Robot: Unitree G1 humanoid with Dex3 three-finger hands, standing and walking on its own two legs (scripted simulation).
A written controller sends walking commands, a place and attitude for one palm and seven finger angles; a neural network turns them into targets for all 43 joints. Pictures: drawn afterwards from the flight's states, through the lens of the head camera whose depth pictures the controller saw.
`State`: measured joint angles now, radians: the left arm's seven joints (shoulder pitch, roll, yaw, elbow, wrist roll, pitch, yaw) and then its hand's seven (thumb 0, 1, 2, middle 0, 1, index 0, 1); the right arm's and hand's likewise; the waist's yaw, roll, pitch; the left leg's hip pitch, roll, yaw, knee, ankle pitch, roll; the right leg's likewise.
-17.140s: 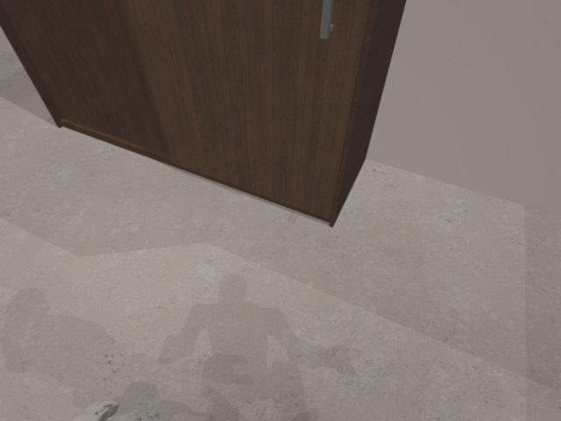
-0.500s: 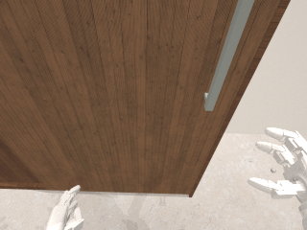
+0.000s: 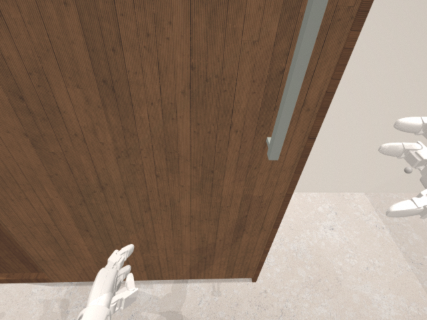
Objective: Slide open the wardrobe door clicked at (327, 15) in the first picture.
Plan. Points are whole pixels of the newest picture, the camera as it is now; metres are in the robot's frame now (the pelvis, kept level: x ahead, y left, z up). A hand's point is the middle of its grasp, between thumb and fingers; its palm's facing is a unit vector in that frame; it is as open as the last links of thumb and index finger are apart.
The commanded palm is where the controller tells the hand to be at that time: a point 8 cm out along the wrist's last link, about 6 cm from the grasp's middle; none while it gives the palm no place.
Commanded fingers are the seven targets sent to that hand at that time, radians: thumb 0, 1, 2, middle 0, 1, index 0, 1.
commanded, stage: raise the hand with hooked fingers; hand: right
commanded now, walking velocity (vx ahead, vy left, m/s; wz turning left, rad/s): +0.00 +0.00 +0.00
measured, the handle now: (288, 87) +0.47 -0.14 +0.25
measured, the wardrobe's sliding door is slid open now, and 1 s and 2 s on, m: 0.00 0.00 0.00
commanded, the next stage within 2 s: move the hooked fingers beside the handle in 0.58 s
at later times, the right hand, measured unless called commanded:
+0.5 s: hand (403, 156) +0.28 -0.27 +0.24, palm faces +0.11 +0.99 -0.11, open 14.0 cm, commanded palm +0.24 -0.31 +0.26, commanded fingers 0.00 0.50 -0.30 0.30 1.20 0.30 1.20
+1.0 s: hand (380, 146) +0.30 -0.25 +0.24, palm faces +0.06 +0.99 -0.11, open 14.0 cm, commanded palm +0.27 -0.29 +0.25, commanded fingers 0.00 0.50 -0.30 0.30 1.20 0.30 1.20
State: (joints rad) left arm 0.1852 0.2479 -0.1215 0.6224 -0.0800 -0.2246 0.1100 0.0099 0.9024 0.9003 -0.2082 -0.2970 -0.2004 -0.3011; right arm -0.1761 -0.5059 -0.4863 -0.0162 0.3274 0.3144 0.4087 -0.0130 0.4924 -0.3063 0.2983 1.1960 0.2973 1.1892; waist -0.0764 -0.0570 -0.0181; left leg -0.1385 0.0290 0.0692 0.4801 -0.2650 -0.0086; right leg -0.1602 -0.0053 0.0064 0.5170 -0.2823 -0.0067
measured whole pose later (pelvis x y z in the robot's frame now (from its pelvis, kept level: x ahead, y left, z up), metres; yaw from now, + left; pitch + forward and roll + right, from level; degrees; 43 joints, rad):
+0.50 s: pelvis +0.00 +0.01 +0.00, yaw +1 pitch -4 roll +0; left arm 0.20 0.29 -0.10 0.62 -0.09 -0.21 0.11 0.01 0.90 0.90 -0.21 -0.30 -0.20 -0.30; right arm -0.25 -0.54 -0.52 0.04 0.32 0.38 0.41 -0.01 0.50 -0.30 0.30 1.20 0.30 1.20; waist -0.06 -0.06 -0.02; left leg -0.16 0.02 0.06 0.50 -0.27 0.01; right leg -0.16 -0.02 0.00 0.51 -0.28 0.01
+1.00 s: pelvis +0.01 +0.01 +0.00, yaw +0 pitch -3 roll +0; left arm 0.18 0.28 -0.10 0.63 -0.09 -0.20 0.11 0.01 0.90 0.90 -0.21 -0.30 -0.20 -0.30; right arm -0.28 -0.50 -0.46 0.05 0.31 0.37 0.39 -0.01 0.50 -0.30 0.30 1.20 0.30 1.20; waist -0.05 -0.07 -0.03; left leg -0.16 0.02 0.06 0.51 -0.29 0.01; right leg -0.16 -0.01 0.00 0.51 -0.29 0.01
